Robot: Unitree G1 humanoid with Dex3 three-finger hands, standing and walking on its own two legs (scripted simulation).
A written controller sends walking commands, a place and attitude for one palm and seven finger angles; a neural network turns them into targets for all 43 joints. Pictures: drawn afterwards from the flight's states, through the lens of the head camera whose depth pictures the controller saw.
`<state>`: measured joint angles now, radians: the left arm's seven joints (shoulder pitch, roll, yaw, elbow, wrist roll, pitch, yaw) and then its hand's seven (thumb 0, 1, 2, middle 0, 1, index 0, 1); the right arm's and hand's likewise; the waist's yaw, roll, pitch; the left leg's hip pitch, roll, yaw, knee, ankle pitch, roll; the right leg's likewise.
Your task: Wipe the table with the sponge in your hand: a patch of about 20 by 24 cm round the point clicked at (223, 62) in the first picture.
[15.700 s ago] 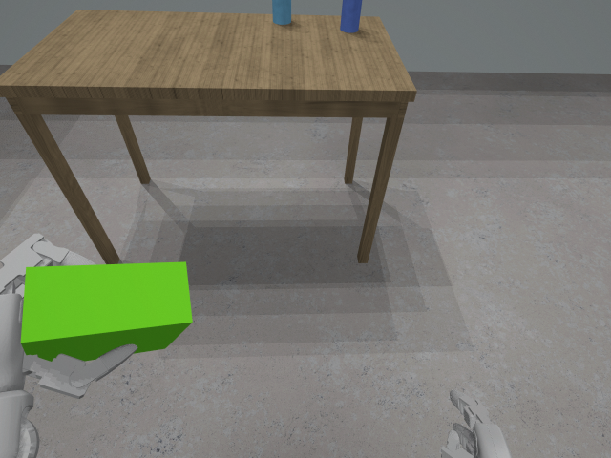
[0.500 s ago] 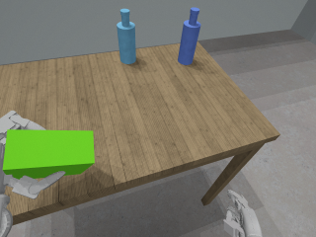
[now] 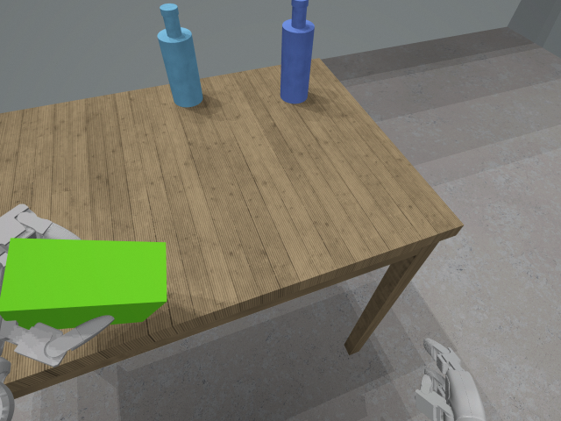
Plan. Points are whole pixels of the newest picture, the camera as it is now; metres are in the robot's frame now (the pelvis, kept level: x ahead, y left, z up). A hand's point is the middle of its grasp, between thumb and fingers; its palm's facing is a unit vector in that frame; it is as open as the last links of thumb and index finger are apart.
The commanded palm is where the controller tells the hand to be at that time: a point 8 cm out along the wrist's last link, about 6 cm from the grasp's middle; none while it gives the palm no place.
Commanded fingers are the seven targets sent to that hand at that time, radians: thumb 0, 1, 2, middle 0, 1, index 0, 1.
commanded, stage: come to a stop and stand still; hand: left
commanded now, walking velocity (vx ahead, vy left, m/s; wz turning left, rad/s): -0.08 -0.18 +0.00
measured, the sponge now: (112, 287) +0.23 +0.20 +0.13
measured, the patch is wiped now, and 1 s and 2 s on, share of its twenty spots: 0.00 0.00 0.00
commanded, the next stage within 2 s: look again from close up in 1.60 s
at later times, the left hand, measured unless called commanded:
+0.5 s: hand out of the picture +0.24 +0.33 +0.20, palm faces +0.49 -0.77 -0.42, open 10.3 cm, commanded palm +0.15 +0.33 +0.18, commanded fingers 0.00 0.10 1.30 -1.20 -1.60 -1.20 -1.60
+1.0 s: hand out of the picture +0.19 +0.35 +0.18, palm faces +0.39 -0.83 -0.39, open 10.3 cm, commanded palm +0.13 +0.38 +0.18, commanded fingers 0.00 0.10 1.30 -1.20 -1.60 -1.20 -1.60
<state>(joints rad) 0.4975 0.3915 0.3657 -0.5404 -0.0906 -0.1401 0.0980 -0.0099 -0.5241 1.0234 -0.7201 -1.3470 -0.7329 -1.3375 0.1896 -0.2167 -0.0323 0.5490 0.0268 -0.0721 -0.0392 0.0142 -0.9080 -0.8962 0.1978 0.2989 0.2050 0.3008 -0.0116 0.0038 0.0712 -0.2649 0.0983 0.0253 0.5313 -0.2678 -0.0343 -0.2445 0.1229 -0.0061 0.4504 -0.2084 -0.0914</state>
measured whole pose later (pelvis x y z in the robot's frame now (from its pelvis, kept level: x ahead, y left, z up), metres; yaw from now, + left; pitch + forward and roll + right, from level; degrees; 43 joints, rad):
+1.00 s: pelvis -0.03 +0.09 +0.00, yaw +1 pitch +0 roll +1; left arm 0.39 0.44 0.38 -0.49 -0.08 -0.26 0.11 -0.01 -0.52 1.02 -0.72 -1.35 -0.73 -1.34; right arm 0.15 -0.16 0.04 0.57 0.00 -0.17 0.04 0.01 -0.91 -0.90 0.20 0.30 0.21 0.30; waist 0.04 -0.07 0.08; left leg -0.28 -0.08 0.08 0.48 -0.20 0.07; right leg -0.30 -0.08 -0.01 0.56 -0.26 0.01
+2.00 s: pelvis -0.04 +0.07 +0.01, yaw +1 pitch -2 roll -1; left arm 0.44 0.35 0.32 -0.43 -0.06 -0.16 0.12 -0.01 -0.52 1.03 -0.72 -1.34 -0.73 -1.33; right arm 0.19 -0.20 0.05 0.58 0.01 -0.14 -0.04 0.01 -0.91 -0.90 0.20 0.30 0.21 0.30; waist 0.02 -0.01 0.04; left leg -0.23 -0.02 0.05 0.43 -0.17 0.05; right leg -0.19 -0.01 -0.04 0.39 -0.16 0.01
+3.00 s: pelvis -0.02 -0.01 +0.00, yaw +0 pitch -2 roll -1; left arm 0.51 0.35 0.30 -0.47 -0.10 -0.08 0.11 -0.01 -0.52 1.03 -0.72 -1.34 -0.73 -1.33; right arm 0.21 -0.25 0.01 0.59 0.04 -0.07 -0.05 0.01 -0.91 -0.90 0.20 0.30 0.20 0.30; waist -0.03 0.06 0.02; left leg -0.26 0.10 0.00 0.52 -0.23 -0.01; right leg -0.20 0.11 -0.08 0.42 -0.20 -0.11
